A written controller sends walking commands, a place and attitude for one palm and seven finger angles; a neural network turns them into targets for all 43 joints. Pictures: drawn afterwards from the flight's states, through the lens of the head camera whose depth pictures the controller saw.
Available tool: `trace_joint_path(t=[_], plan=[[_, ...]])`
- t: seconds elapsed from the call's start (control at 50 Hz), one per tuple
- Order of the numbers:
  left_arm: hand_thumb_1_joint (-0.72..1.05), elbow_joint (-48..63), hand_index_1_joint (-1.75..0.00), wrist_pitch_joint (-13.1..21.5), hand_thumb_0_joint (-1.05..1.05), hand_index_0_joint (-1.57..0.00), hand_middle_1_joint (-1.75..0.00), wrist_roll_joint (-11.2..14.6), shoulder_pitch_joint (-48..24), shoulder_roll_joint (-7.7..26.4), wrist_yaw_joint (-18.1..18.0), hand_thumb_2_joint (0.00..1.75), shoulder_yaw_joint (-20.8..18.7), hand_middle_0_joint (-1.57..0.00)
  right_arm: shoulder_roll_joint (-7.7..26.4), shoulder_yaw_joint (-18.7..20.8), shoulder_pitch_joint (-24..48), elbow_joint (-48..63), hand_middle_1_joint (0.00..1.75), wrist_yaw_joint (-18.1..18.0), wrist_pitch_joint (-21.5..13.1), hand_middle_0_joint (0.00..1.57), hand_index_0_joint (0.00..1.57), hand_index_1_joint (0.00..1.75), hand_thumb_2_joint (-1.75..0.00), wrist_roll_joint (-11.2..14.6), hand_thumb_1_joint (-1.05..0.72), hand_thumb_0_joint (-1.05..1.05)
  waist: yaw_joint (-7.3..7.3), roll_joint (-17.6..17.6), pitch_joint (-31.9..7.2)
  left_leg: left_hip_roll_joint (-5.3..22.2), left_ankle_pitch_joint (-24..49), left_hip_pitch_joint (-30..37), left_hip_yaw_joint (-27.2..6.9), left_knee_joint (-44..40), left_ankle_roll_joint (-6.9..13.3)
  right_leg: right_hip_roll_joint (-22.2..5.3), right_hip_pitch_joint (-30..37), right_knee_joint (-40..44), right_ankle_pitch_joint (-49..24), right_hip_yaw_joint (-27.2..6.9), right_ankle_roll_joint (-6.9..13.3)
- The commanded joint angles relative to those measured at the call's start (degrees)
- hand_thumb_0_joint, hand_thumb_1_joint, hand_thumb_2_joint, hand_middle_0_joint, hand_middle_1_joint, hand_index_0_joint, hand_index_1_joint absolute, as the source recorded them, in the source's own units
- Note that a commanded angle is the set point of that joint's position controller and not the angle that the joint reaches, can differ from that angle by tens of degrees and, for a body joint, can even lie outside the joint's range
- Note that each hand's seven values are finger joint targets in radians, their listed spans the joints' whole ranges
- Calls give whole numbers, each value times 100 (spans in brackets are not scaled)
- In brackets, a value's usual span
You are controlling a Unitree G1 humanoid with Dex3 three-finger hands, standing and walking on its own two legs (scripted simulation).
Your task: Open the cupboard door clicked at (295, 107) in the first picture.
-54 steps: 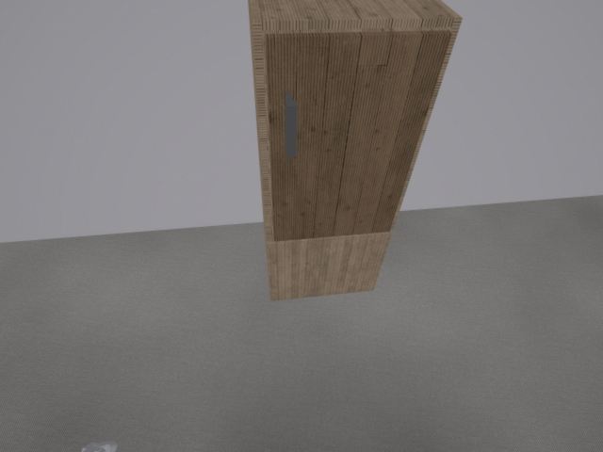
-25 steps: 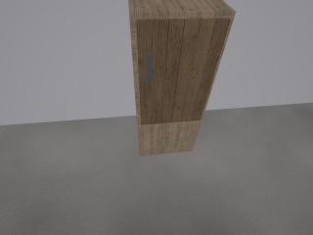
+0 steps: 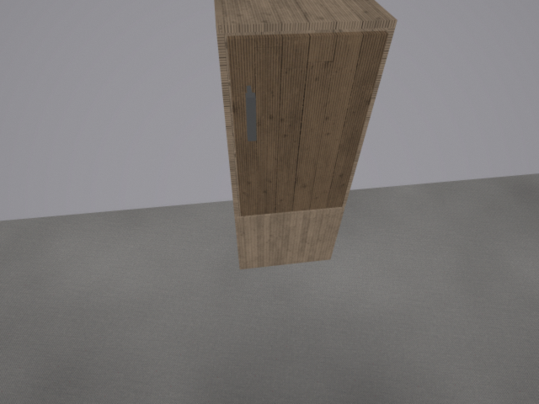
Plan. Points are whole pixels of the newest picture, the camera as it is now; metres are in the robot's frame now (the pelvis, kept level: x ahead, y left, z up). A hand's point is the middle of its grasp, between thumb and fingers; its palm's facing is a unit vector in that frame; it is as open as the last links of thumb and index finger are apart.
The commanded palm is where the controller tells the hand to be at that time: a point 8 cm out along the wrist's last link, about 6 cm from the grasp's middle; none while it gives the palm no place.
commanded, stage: look at it before walking up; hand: left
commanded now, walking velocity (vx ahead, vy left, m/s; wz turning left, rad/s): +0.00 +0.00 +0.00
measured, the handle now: (250, 113) +0.76 +0.09 +0.03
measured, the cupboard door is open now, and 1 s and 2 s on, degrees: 0 0 0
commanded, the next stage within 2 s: turn to face it in 0.36 s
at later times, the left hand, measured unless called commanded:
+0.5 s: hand out of the picture +0.07 +0.24 -0.16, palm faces -0.02 -0.95 -0.32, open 7.4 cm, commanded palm none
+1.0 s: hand out of the picture +0.01 +0.20 -0.18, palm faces +0.11 -0.97 -0.24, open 7.4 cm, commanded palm none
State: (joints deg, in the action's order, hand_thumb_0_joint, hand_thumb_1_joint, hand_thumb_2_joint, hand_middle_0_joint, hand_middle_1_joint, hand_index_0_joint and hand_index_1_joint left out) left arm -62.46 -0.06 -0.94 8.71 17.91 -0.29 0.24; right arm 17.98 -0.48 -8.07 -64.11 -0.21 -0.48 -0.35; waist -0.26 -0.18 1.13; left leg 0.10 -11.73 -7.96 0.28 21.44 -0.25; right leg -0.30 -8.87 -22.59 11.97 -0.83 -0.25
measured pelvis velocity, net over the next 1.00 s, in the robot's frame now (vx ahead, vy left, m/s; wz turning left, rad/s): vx -0.01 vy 0.00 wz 0.09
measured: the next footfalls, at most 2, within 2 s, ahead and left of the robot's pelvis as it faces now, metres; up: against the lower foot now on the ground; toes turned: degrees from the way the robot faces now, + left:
left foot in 1.66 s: +0.24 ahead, +0.08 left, +0.00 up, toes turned +14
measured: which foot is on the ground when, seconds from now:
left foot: down 0.00-1.00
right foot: down 0.00-1.00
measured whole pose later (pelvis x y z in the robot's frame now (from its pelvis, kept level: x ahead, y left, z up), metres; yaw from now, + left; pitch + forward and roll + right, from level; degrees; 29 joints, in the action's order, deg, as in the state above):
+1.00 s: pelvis -0.01 +0.00 -0.01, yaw +5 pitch -1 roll +0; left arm -59.4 -2.4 -1.0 12.5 12.0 -1.4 -1.0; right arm 11.1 -0.1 -12.0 -60.7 -0.1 2.2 -0.7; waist 0.0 -0.2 2.7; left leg -1.8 -15.1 -16.0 -4.6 32.0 -0.2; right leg -2.1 -14.1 -31.6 16.6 4.1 -0.3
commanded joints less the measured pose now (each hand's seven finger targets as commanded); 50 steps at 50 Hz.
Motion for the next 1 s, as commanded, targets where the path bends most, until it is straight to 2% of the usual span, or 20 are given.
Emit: trace_joint_path(t=[0.0, 0.12, 0.3, 0.46, 0.52, 0.64, 0.72, 0.82, 0.86, 0.9, 0.96, 0.98], plan=[[90, 373, -30, 158, 0, -20, -30, 18, -175, 1148, -60, 90, -221, -20, 1108, 231, 251, 346, 30, -67, -143, 20, 20, 30, -90, -20, -90, 0, 29, 10, -219, 629, 604, 33, -547, -369, 173, -621, -25, 444, -566, -571, 170], [90, 368, -30, 161, 0, -20, -30, 22, -192, 1156, -61, 90, -225, -20, 1114, 222, 259, 336, 30, -75, -141, 20, 20, 30, -90, -17, -90, 0, 27, -46, -182, 634, 657, 31, -535, -385, 156, -630, 13, 476, -663, -561, 167], [90, 348, -30, 163, 0, -20, -30, 28, -163, 1170, -61, 90, -226, -20, 1133, 205, 272, 327, 30, -85, -141, 20, 20, 30, -90, -20, -90, 0, 37, 57, -271, 661, 872, 147, -524, -389, 146, -629, 119, 476, -916, -532, 171], [90, 322, -30, 156, 0, -20, -30, 31, -163, 1150, -60, 90, -224, -20, 1142, 198, 266, 323, 30, -93, -142, 20, 20, 30, -90, -23, -90, 0, 38, 43, -238, 665, 866, 184, -535, -464, 143, -618, 138, 524, -877, -539, 161], [90, 354, -30, 149, 0, -20, -30, 29, -165, 1168, -68, 90, -247, -20, 1131, 197, 258, 350, 30, -83, -130, 20, 20, 30, -90, -18, -90, 0, 44, 32, -270, 651, 1026, 114, -572, -388, 149, -657, 222, 438, -980, -446, 141], [90, 359, -30, 12, 0, -20, -30, 40, 90, 696, -119, 90, -173, -20, 584, 109, 5, 365, 30, -59, 10, 20, 20, 30, -90, -34, -90, 0, 59, 38, -127, 576, 1020, -223, -593, -100, 85, -708, 67, 199, -790, -309, 41], [90, 452, -30, -35, 0, -20, -30, 34, 186, 620, -148, 90, -198, -20, 495, 136, -151, 427, 30, -50, 64, 20, 20, 30, -90, -36, -90, 0, 63, 45, -167, 545, 1081, -446, -668, 118, 97, -738, 46, -33, -750, -244, 48], [90, 553, -30, -63, 0, -20, -30, 29, 306, 550, -166, 90, -275, -20, 374, 190, -228, 541, 30, -48, 107, 20, 20, 30, -90, -44, -90, 0, 80, -69, -108, 420, 821, -792, -731, 407, 123, -831, -62, -137, -403, -257, 116], [90, 619, -30, -74, 0, -20, -30, 24, 318, 522, -172, 90, -305, -20, 298, 211, -307, 591, 30, -45, 133, 20, 20, 30, -90, -50, -90, 0, 63, -197, -57, 353, 561, -942, -730, 548, 129, -912, -169, -88, -51, -295, 173], [90, 666, -30, -86, 0, -20, -30, 13, 345, 495, -176, 90, -340, -20, 248, 242, -410, 631, 30, -45, 149, 20, 20, 30, -90, -57, -90, 0, 32, -182, -74, 315, 440, -965, -725, 692, 145, -977, -299, -99, 208, -274, 226], [90, 727, -30, -108, 0, -20, -30, 4, 345, 349, -175, 90, -355, -20, 150, 260, -524, 673, 30, -45, 151, 20, 20, 30, -90, -75, -90, 0, 12, 15, 31, 370, 110, -1153, -974, 537, 223, -824, -495, -241, 778, -115, 173], [90, 656, -30, -94, 0, -20, -30, -3, 469, 213, -156, 90, -322, -20, 108, 241, -613, 622, 30, -49, 124, 20, 20, 30, -90, -103, -90, 0, 4, 98, -150, 421, -474, -1032, -1127, 306, 275, -661, -442, -279, 1345, -14, 124]])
